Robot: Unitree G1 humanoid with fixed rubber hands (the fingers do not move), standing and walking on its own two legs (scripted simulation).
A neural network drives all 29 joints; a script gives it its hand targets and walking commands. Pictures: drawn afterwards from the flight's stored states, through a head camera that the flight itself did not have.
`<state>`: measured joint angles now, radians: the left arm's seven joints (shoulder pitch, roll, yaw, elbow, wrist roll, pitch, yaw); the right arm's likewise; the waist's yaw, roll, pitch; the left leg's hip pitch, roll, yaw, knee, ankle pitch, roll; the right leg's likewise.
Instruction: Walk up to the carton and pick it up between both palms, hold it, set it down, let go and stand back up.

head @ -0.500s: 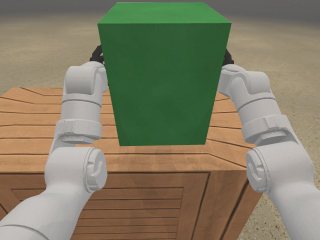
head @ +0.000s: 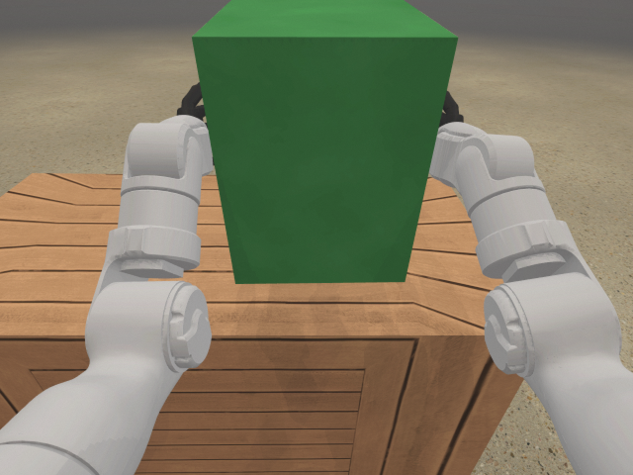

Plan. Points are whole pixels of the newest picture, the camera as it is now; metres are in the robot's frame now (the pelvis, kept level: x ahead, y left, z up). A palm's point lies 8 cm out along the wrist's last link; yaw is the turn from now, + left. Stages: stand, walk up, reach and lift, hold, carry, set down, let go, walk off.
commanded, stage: hold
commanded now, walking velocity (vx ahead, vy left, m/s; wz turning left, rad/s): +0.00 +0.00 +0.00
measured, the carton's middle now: (319, 141) +0.38 +0.01 +0.31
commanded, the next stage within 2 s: set down in 1.58 s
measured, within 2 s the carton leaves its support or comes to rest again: neither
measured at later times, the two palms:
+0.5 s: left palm (194, 145) +0.38 +0.15 +0.30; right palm (442, 148) +0.38 -0.14 +0.30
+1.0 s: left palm (195, 136) +0.38 +0.15 +0.31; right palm (446, 143) +0.38 -0.14 +0.31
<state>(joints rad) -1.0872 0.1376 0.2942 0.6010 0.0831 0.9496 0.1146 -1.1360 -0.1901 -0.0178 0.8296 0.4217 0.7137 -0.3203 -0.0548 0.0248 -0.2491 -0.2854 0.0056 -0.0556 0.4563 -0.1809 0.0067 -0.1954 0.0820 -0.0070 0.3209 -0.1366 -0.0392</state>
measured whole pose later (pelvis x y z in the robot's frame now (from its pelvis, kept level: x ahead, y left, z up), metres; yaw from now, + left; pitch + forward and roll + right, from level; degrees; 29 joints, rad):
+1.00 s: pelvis +0.00 +0.00 +0.00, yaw +0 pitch +1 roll -2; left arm -1.09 0.13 0.29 0.62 0.07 0.94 0.13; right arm -1.13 -0.20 0.00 0.83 0.43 0.73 -0.32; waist -0.05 0.03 -0.26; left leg -0.29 0.00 -0.07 0.46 -0.19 0.01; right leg -0.20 0.09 0.01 0.32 -0.14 -0.04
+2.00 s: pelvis +0.01 -0.01 +0.00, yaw +1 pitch +0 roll -1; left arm -1.11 0.15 0.29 0.81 0.10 0.68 0.12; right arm -1.10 -0.11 -0.15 1.00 0.28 0.45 -0.25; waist -0.05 -0.01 -0.17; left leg -0.23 -0.01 -0.08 0.40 -0.16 0.00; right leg -0.15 0.08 0.00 0.29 -0.13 -0.04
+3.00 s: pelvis +0.03 +0.02 +0.00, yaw -1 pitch +1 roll -2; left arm -0.97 0.10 0.17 0.77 0.08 0.53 0.15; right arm -0.87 -0.07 -0.17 0.86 0.21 0.31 -0.21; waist -0.08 0.00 -0.12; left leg -0.23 -0.02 -0.06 0.43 -0.21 0.03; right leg -0.13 0.07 0.03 0.27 -0.15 -0.02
